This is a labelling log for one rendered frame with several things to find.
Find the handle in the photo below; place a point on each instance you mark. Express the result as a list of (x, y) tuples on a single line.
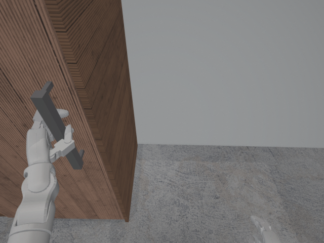
[(50, 115)]

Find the robot right hand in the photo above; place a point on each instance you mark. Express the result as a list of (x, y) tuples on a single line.
[(264, 229)]

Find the robot left hand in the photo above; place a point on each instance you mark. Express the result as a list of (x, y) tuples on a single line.
[(39, 138)]

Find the robot left forearm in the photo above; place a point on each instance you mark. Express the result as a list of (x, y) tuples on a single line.
[(34, 218)]

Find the wardrobe door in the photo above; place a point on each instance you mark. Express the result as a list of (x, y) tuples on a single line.
[(31, 55)]

